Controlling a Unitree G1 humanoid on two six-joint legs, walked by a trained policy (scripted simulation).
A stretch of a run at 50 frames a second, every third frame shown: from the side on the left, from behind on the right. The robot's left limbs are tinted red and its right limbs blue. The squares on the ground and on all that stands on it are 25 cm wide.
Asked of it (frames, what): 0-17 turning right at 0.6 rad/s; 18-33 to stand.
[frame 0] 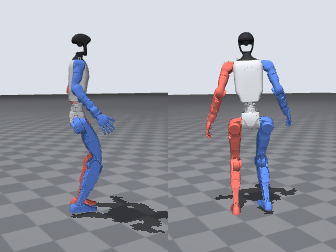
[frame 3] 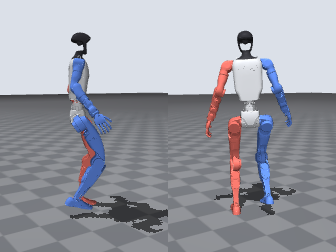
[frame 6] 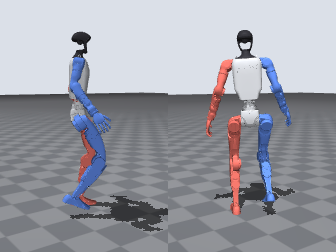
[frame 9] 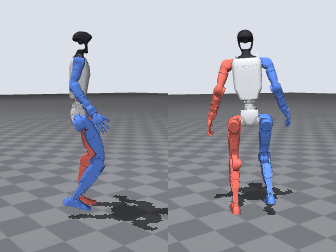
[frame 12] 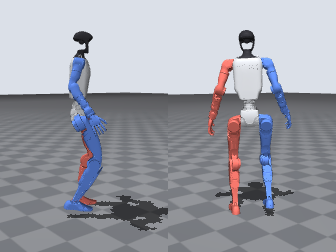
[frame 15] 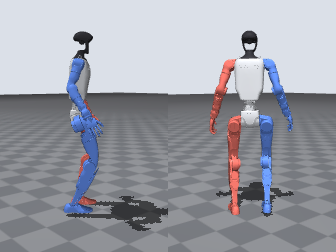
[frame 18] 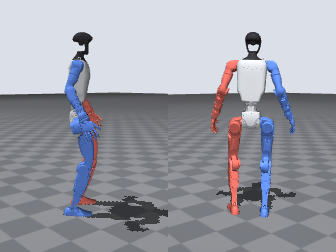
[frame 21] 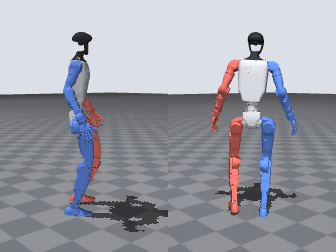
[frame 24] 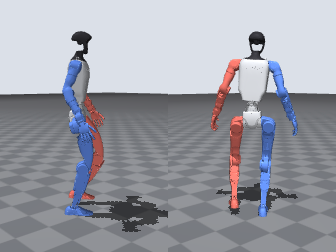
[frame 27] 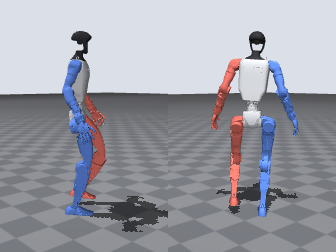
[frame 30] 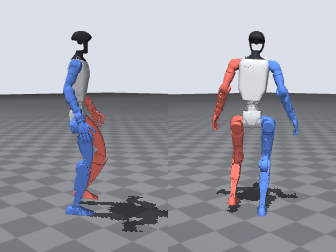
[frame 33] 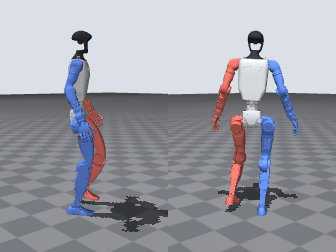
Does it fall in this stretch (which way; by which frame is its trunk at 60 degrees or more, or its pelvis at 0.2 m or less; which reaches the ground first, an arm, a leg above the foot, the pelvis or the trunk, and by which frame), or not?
no
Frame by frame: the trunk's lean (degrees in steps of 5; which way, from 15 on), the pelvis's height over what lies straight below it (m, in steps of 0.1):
0: 5, 0.8
3: 5, 0.8
6: 5, 0.8
9: 5, 0.8
12: 5, 0.8
15: 5, 0.8
18: 5, 0.8
21: 5, 0.8
24: 5, 0.8
27: 5, 0.8
30: 5, 0.8
33: 5, 0.8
